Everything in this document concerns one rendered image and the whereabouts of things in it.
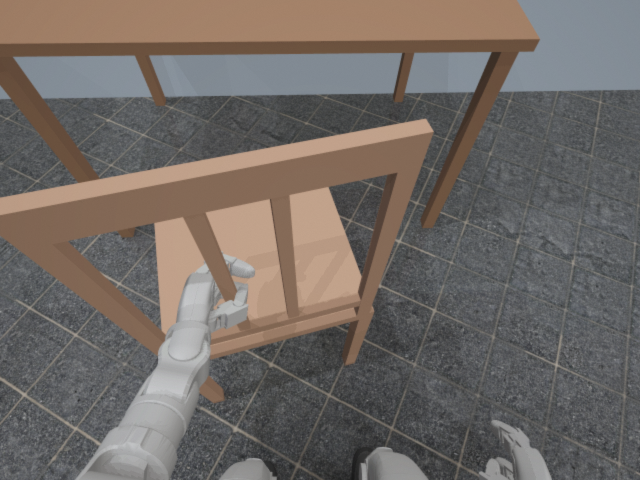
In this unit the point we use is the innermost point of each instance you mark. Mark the robot right hand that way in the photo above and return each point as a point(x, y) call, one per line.
point(527, 463)

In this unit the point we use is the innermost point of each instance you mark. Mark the right robot thigh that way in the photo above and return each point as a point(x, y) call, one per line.
point(390, 466)

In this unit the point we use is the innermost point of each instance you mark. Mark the robot left hand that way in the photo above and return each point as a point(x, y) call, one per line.
point(201, 293)

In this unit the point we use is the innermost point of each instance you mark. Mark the table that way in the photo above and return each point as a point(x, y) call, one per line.
point(37, 28)

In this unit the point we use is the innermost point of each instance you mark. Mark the robot left forearm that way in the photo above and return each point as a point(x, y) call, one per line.
point(144, 444)

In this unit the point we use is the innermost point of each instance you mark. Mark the chair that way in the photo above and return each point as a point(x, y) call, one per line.
point(271, 208)

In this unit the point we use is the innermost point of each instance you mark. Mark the left robot shin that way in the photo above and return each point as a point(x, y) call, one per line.
point(255, 459)

